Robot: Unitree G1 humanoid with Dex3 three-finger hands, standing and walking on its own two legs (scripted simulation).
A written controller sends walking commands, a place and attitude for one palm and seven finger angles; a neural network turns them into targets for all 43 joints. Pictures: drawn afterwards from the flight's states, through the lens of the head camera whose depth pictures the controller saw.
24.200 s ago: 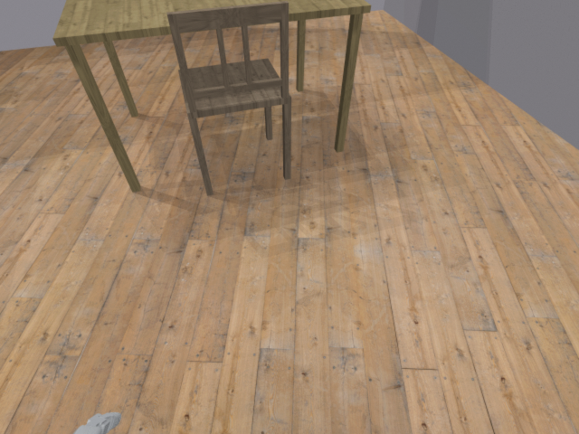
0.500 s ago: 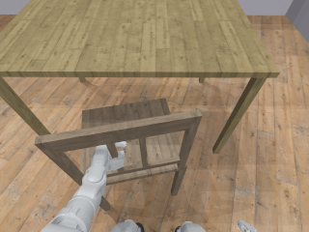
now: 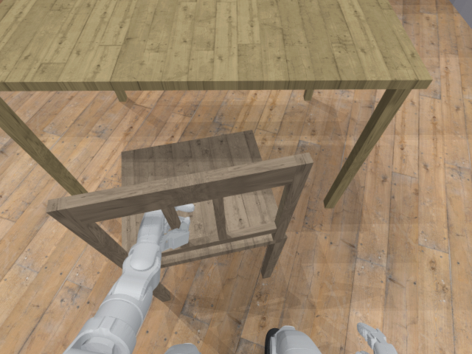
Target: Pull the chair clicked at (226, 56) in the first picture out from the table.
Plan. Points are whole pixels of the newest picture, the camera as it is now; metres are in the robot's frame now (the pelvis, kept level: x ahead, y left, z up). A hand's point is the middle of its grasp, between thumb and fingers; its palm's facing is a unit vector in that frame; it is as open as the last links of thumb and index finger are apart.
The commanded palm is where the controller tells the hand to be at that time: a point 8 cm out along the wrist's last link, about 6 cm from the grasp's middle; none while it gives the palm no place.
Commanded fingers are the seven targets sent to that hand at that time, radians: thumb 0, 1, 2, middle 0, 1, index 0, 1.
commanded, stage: step backward, pulling the chair out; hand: left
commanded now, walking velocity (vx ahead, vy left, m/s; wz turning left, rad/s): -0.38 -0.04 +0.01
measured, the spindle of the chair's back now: (176, 226) +0.35 +0.14 -0.09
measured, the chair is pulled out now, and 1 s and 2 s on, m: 0.22 0.41 0.62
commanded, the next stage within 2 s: stop walking, hand still on the chair in 1.28 s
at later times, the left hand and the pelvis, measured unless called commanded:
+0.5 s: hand (180, 273) +0.25 +0.11 -0.06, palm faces +0.00 -0.99 -0.17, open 5.1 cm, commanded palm +0.23 +0.17 -0.06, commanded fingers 0.00 0.90 0.90 -0.50 -1.45 -0.50 -1.45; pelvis -0.08 -0.01 +0.01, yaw +0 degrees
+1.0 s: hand (168, 348) +0.14 +0.12 -0.06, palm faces -0.02 -0.98 -0.18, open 5.1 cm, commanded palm +0.12 +0.17 -0.06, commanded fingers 0.00 0.90 0.90 -0.50 -1.45 -0.50 -1.45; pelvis -0.19 -0.01 +0.01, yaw -3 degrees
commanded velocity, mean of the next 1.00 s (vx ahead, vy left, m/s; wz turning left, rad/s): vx -0.38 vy -0.05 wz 0.03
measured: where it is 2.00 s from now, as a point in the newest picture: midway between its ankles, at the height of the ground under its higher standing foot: outside the picture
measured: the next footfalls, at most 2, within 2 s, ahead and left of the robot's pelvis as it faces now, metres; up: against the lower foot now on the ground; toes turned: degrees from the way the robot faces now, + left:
right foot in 0.40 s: -0.02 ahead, -0.12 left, +0.00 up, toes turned -4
left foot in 0.68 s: -0.08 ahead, +0.15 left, +0.00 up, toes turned +1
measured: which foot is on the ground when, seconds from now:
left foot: down 0.00-0.48, up 0.50-0.66, down 0.68-1.00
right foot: down 0.00-0.28, up 0.30-0.38, down 0.40-0.76, up 0.78-0.94, down 0.96-1.00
